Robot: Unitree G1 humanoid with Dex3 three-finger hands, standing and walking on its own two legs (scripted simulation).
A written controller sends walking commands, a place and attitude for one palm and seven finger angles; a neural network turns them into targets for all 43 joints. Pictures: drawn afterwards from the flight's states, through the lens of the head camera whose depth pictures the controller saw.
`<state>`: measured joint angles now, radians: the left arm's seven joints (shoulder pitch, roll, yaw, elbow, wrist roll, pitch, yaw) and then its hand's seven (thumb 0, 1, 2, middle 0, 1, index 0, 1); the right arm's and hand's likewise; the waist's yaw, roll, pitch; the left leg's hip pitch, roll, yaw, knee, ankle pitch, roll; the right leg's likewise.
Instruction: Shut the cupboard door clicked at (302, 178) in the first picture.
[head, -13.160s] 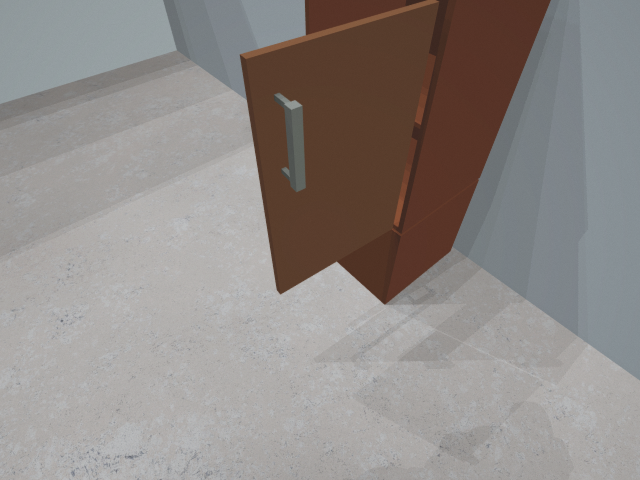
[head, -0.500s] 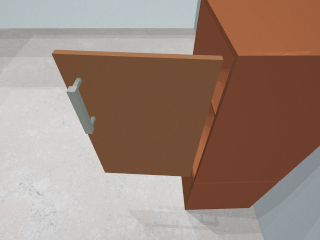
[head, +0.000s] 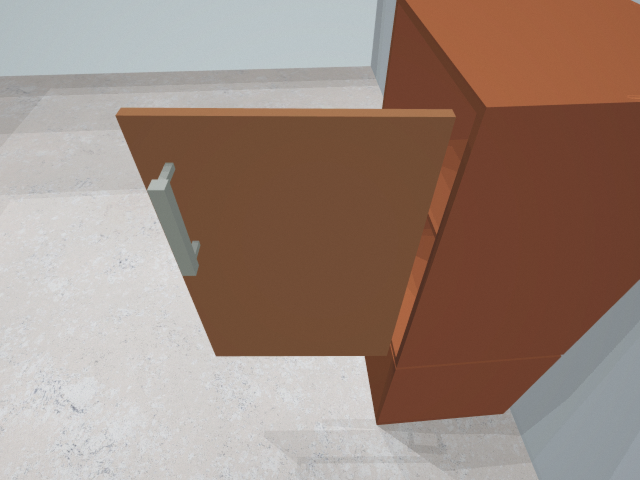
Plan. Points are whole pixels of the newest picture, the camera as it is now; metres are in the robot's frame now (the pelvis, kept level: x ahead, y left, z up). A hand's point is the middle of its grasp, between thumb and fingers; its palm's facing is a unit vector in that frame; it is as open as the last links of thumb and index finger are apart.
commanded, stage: look again from close up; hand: left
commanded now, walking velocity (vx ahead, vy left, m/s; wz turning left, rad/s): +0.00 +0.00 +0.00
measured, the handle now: (179, 222) +0.41 +0.22 +0.11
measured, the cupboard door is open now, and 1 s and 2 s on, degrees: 86 86 86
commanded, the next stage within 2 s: raise the hand and make a fist in 0.18 s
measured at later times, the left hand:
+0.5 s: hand (160, 416) +0.19 +0.20 +0.01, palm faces +0.20 -0.98 -0.08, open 7.1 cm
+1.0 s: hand (175, 435) +0.17 +0.18 +0.02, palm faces -0.07 -1.00 -0.06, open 4.7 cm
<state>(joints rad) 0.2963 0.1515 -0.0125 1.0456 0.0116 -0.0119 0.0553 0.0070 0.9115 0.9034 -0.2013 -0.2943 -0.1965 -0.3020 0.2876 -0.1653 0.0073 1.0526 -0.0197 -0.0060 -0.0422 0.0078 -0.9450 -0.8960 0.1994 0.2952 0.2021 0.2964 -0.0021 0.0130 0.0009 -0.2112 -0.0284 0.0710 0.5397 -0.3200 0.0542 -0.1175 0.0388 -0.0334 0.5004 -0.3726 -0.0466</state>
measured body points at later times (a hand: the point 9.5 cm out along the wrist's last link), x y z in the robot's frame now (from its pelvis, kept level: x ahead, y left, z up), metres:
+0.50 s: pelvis -0.03 +0.03 -0.02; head -0.03 +0.02 +0.43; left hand +0.17 +0.25 +0.02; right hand +0.08 -0.23 -0.13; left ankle -0.02 +0.08 -0.73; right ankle +0.02 -0.07 -0.74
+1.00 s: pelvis -0.03 +0.01 -0.06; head +0.01 +0.01 +0.39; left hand +0.17 +0.23 +0.02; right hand +0.20 -0.17 -0.12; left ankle -0.02 +0.08 -0.73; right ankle +0.02 -0.07 -0.73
